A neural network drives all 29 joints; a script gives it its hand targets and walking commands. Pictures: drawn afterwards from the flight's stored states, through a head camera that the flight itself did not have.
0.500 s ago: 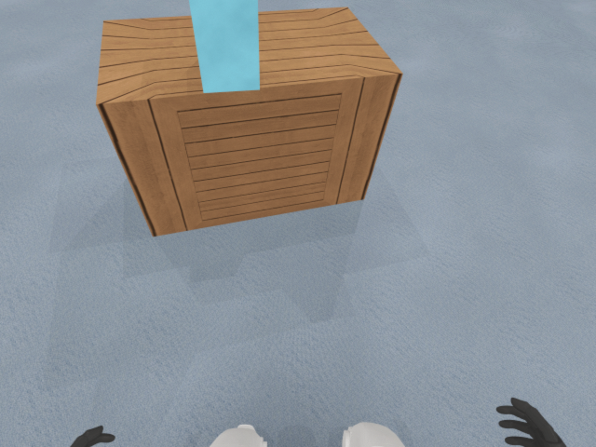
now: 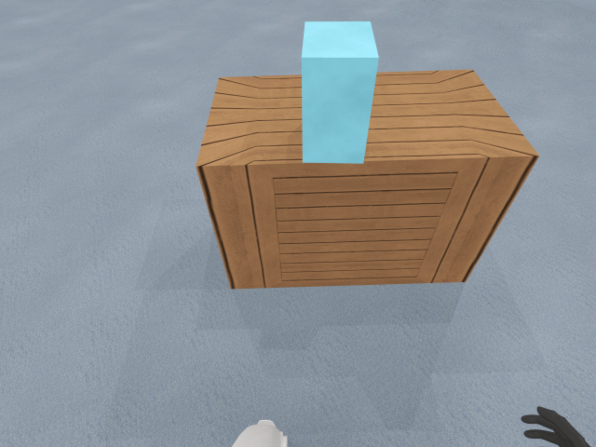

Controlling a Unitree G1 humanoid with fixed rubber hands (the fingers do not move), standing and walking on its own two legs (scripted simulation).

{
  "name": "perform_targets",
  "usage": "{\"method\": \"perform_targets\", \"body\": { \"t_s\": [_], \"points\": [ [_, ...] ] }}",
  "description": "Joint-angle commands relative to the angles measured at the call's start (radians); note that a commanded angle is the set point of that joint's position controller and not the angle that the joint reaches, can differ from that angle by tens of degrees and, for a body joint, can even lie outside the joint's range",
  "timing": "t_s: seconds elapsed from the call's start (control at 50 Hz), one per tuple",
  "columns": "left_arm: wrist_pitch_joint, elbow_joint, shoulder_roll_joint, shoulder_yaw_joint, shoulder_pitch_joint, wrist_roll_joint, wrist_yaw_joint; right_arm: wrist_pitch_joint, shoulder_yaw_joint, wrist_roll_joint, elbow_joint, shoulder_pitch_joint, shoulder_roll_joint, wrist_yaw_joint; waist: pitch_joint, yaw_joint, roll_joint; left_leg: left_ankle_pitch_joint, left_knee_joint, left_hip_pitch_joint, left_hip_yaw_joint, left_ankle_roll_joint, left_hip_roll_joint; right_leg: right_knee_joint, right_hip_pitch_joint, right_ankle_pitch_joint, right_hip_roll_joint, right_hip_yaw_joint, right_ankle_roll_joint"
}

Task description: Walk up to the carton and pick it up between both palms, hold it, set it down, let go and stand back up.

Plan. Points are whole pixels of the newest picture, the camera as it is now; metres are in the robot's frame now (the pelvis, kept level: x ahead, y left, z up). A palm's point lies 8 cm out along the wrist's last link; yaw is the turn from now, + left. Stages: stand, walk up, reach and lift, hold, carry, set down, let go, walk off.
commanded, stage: walk up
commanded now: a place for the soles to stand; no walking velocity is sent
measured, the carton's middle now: (335, 94) +0.93 +0.01 +0.01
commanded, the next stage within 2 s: none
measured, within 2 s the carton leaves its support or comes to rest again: neither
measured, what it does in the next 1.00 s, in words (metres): walks ahead: left foot, then right foot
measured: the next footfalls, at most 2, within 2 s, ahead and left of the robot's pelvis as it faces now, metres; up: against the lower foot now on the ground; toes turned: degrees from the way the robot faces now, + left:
left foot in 0.02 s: +0.17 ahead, +0.13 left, +0.00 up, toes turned +3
right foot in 0.44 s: +0.35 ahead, -0.13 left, +0.00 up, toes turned -7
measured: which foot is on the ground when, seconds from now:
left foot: up 0.00-0.00, down 0.02-0.50, up 0.52-0.74, down 0.76-1.00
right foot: down 0.00-0.04, up 0.06-0.42, down 0.44-0.78, up 0.80-1.00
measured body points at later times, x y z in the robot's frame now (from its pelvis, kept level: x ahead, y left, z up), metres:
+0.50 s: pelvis +0.22 +0.02 -0.01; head +0.23 +0.02 +0.44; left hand +0.38 +0.32 -0.08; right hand +0.23 -0.30 -0.11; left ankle +0.14 +0.13 -0.69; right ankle +0.31 -0.12 -0.70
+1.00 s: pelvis +0.39 +0.06 +0.00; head +0.38 +0.11 +0.44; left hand +0.47 +0.39 -0.12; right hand +0.49 -0.26 -0.05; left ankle +0.43 +0.17 -0.70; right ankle +0.44 -0.04 -0.65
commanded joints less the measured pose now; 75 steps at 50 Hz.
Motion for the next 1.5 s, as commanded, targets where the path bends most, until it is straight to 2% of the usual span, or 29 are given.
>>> {"method": "perform_targets", "body": {
  "t_s": [0.0, 0.02, 0.04, 0.06, 0.08, 0.12, 0.16, 0.26, 0.36, 0.42, 0.44, 0.46, 0.48, 0.5, 0.52, 0.56, 0.7, 0.74, 0.76, 0.78, 0.8, 0.84, 1.02, 1.08, 1.12, 1.18, 1.22, 1.32, 1.48],
  "points": [
    [-0.009, -0.111, 0.172, 0.045, -0.044, -0.014, -0.007, -0.024, -0.101, -0.011, 0.007, 0.253, -0.222, -0.047, -0.154, -0.188, 0.042, -0.076, -0.132, 0.606, 0.049, 0.072, -0.132, 0.273, -0.395, 0.118, -0.012, -0.022, -0.165],
    [-0.006, -0.124, 0.114, 0.025, -0.015, -0.029, -0.018, -0.033, -0.118, -0.029, 0.008, 0.305, -0.288, -0.075, -0.193, -0.226, 0.196, -0.235, -0.24, 0.668, -0.268, 0.14, 0.03, 0.533, -0.536, -0.031, 0.045, -0.011, -0.108],
    [0.006, -0.186, 0.16, 0.042, -0.07, -0.046, -0.02, -0.039, -0.115, -0.025, -0.03, 0.275, -0.324, -0.084, -0.181, -0.2, 0.205, -0.48, -0.524, 0.596, -0.793, 0.268, 0.248, 0.621, -0.64, -0.179, 0.127, 0.097, -0.093],
    [0.031, -0.212, 0.236, 0.063, -0.148, -0.037, -0.006, -0.034, -0.113, -0.007, -0.056, 0.222, -0.313, -0.088, -0.023, -0.176, 0.1, -0.614, -0.596, 0.46, -0.866, 0.332, 0.318, 0.683, -0.694, -0.173, 0.078, 0.159, -0.097],
    [0.027, -0.219, 0.234, 0.056, -0.146, -0.024, -0.002, -0.043, -0.113, 0.0, -0.058, 0.198, -0.335, -0.102, 0.003, -0.158, 0.075, -0.602, -0.603, 0.418, -0.847, 0.338, 0.331, 0.693, -0.727, -0.133, 0.041, 0.215, -0.115],
    [0.01, -0.136, 0.23, 0.055, -0.088, -0.021, -0.001, -0.058, -0.09, -0.013, -0.043, 0.176, -0.309, -0.121, -0.019, -0.126, 0.018, -0.024, -0.446, 0.442, -0.626, 0.272, 0.286, 0.631, -0.656, -0.064, 0.017, 0.25, -0.117],
    [0.011, -0.11, 0.19, 0.055, -0.057, -0.016, 0.003, -0.076, -0.078, -0.015, -0.047, 0.17, -0.291, -0.122, -0.05, -0.115, 0.084, 0.169, -0.378, 0.352, -0.54, 0.294, 0.294, 0.569, -0.559, -0.054, 0.002, 0.261, -0.116],
    [0.039, -0.132, 0.18, 0.062, -0.115, -0.008, -0.027, -0.08, -0.053, -0.018, -0.062, 0.092, -0.257, -0.115, 0.002, -0.103, 0.131, -0.11, -0.432, 0.233, -0.392, 0.249, 0.238, 0.271, -0.462, 0.087, 0.01, 0.237, -0.099],
    [0.031, -0.155, 0.151, 0.058, -0.189, -0.01, -0.038, -0.084, -0.038, -0.016, -0.044, 0.09, -0.261, -0.108, 0.062, -0.07, 0.079, -0.008, -0.418, 0.114, -0.305, 0.195, 0.218, 0.092, -0.263, 0.211, 0.062, 0.175, -0.127],
    [0.011, -0.12, 0.169, 0.072, -0.097, -0.007, -0.027, -0.072, -0.024, 0.0, -0.021, 0.151, -0.233, -0.094, 0.003, -0.011, -0.084, 0.225, -0.135, 0.088, -0.15, 0.125, 0.127, -0.109, 0.008, 0.282, 0.14, 0.116, -0.17],
    [0.003, -0.087, 0.214, 0.093, -0.028, 0.002, -0.016, -0.071, -0.008, -0.004, -0.019, 0.181, -0.178, -0.092, -0.096, 0.032, -0.184, 0.285, 0.12, -0.023, -0.105, 0.088, 0.062, -0.137, 0.193, 0.149, 0.083, 0.26, -0.216],
    [0.003, -0.089, 0.282, 0.105, 0.038, -0.005, 0.001, -0.075, 0.005, 0.005, -0.043, 0.171, -0.138, -0.084, -0.17, 0.079, -0.303, 0.104, 0.437, -0.109, 0.038, 0.021, -0.062, -0.291, 0.238, -0.048, -0.158, 0.617, -0.322],
    [0.01, -0.087, 0.297, 0.105, 0.071, -0.026, 0.011, -0.068, -0.025, 0.01, -0.088, 0.118, -0.217, -0.094, -0.179, 0.085, -0.359, -0.303, 0.548, -0.227, -0.028, 0.013, -0.173, -0.447, 0.292, 0.033, -0.289, 0.936, -0.434],
    [0.007, -0.092, 0.269, 0.105, 0.064, -0.02, 0.02, -0.06, -0.033, -0.01, -0.089, 0.07, -0.244, -0.108, -0.097, 0.093, -0.235, -0.373, 0.614, -0.324, -0.132, 0.012, -0.117, -0.419, 0.322, 0.09, -0.338, 0.984, -0.487],
    [0.004, -0.099, 0.251, 0.103, 0.057, -0.024, 0.032, -0.063, -0.036, -0.024, -0.097, 0.045, -0.251, -0.115, -0.095, 0.09, -0.139, -0.335, 0.633, -0.343, -0.159, 0.012, -0.094, -0.369, 0.311, 0.254, -0.329, 0.838, -0.46],
    [0.011, -0.112, 0.238, 0.08, -0.024, -0.034, 0.046, -0.07, -0.029, -0.001, -0.061, 0.101, -0.197, -0.104, -0.053, 0.036, -0.155, -0.312, 0.545, -0.265, -0.147, -0.001, -0.052, -0.301, 0.209, 0.456, -0.23, 0.564, -0.389],
    [0.015, -0.172, 0.229, 0.068, -0.269, -0.005, -0.006, -0.042, -0.038, 0.001, -0.02, 0.209, -0.163, -0.066, -0.002, -0.111, -0.297, 0.074, -0.11, 0.364, 0.052, 0.0, -0.018, -0.247, -0.376, -0.001, -0.103, 0.197, -0.218],
    [0.036, -0.159, 0.143, 0.043, -0.231, -0.002, -0.013, -0.05, -0.079, -0.005, 0.029, 0.365, -0.234, -0.086, -0.119, -0.193, -0.098, 0.043, -0.107, 0.616, -0.061, 0.004, -0.035, 0.138, -0.519, -0.109, -0.016, 0.117, -0.137],
    [0.048, -0.172, 0.095, 0.036, -0.21, -0.007, -0.018, -0.058, -0.098, -0.025, 0.019, 0.403, -0.286, -0.104, -0.15, -0.222, 0.087, -0.249, -0.252, 0.599, -0.258, 0.057, 0.08, 0.371, -0.605, -0.193, 0.052, 0.065, -0.11],
    [0.061, -0.206, 0.096, 0.041, -0.227, -0.024, -0.023, -0.063, -0.099, -0.04, -0.014, 0.404, -0.342, -0.126, -0.138, -0.238, 0.141, -0.57, -0.472, 0.492, -0.62, 0.145, 0.246, 0.539, -0.63, -0.188, 0.12, 0.147, -0.088],
    [0.085, -0.223, 0.19, 0.069, -0.229, -0.037, -0.016, -0.063, -0.097, -0.039, -0.065, 0.313, -0.343, -0.142, -0.048, -0.204, 0.057, -0.817, -0.639, 0.376, -0.78, 0.174, 0.344, 0.572, -0.637, -0.169, 0.117, 0.236, -0.092],
    [0.101, -0.205, 0.236, 0.09, -0.189, -0.023, -0.023, -0.069, -0.094, -0.037, -0.095, 0.179, -0.34, -0.154, 0.061, -0.109, 0.068, -0.845, -0.653, 0.281, -0.795, 0.236, 0.394, 0.6, -0.667, -0.083, 0.055, 0.249, -0.097],
    [0.123, -0.085, 0.155, 0.084, -0.176, 0.002, -0.048, -0.096, -0.048, -0.02, -0.097, 0.064, -0.287, -0.19, 0.044, -0.059, 0.029, 0.102, -0.356, 0.088, -0.25, 0.192, 0.275, 0.363, -0.353, 0.117, 0.005, 0.279, -0.085],
    [0.122, -0.053, 0.13, 0.059, -0.183, -0.021, -0.042, -0.082, -0.031, -0.003, -0.103, 0.044, -0.278, -0.175, -0.026, -0.058, 0.112, 0.39, -0.241, 0.092, -0.15, 0.149, 0.224, 0.15, -0.183, 0.146, 0.052, 0.227, -0.11],
    [0.109, -0.02, 0.129, 0.044, -0.179, -0.041, -0.026, -0.065, -0.016, 0.01, -0.084, 0.015, -0.274, -0.154, -0.072, -0.052, 0.162, 0.45, -0.145, 0.13, -0.087, 0.107, 0.172, -0.035, -0.068, 0.217, 0.109, 0.162, -0.127],
    [0.088, 0.023, 0.288, 0.069, -0.249, -0.039, -0.006, -0.052, 0.025, 0.026, -0.058, 0.095, -0.198, -0.132, -0.19, -0.075, -0.128, 0.204, 0.088, 0.06, 0.003, -0.005, 0.049, -0.157, 0.108, 0.726, -0.059, 0.385, -0.208],
    [0.079, 0.001, 0.24, 0.051, -0.333, -0.049, -0.002, -0.018, 0.005, 0.054, 0.0, 0.081, -0.228, -0.143, -0.167, -0.064, -0.174, -0.209, 0.054, 0.21, -0.045, -0.011, -0.022, -0.242, -0.166, 0.388, -0.155, 0.526, -0.304],
    [0.095, 0.06, 0.228, 0.019, -0.395, -0.059, -0.001, -0.053, 0.011, 0.026, 0.078, 0.034, -0.277, -0.139, -0.178, -0.064, -0.13, 0.214, -0.159, 0.169, -0.145, 0.014, 0.074, -0.133, -0.002, 0.566, -0.017, 0.297, -0.161],
    [0.087, 0.16, 0.191, 0.005, -0.482, -0.065, -0.01, -0.045, 0.022, 0.024, 0.217, 0.0, -0.214, -0.135, -0.154, -0.069, -0.139, 0.165, -0.183, 0.247, -0.068, 0.005, 0.015, -0.242, -0.027, 0.448, -0.056, 0.243, -0.192]
  ]
}}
